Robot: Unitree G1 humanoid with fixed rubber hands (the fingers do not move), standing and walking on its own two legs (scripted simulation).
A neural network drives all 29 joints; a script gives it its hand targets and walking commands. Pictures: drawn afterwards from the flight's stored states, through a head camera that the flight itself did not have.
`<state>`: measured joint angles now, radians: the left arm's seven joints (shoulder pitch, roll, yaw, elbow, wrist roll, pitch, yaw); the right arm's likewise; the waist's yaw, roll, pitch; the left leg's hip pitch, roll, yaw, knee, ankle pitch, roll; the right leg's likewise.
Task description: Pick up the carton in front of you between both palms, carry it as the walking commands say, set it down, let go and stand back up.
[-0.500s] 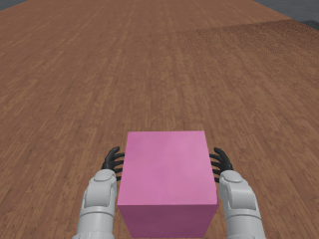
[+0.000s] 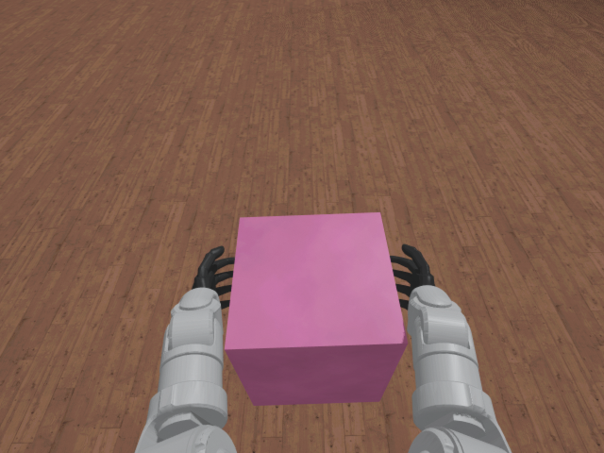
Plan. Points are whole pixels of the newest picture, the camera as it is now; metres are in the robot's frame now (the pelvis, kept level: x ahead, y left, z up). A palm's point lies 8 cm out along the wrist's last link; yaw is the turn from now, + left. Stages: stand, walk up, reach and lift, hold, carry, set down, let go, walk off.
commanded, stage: set down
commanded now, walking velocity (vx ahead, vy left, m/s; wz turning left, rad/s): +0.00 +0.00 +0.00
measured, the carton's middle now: (313, 314) +0.35 +0.00 -0.05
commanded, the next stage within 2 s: none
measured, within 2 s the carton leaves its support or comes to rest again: rests again in 2.00 s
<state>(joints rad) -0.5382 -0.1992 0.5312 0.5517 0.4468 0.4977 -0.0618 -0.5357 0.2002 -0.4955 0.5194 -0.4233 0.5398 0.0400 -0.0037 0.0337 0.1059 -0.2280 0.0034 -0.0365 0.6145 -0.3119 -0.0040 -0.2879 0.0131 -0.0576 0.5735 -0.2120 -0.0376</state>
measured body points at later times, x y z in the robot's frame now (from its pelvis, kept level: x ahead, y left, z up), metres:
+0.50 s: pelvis -0.03 +0.02 -0.11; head +0.20 +0.00 +0.28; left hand +0.40 +0.16 -0.18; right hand +0.41 -0.15 -0.19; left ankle +0.02 +0.13 -0.73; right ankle +0.07 -0.10 -0.73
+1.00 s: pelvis -0.05 +0.01 -0.24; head +0.25 -0.03 +0.09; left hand +0.45 +0.15 -0.34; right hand +0.46 -0.15 -0.35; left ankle +0.02 +0.13 -0.73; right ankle +0.07 -0.10 -0.73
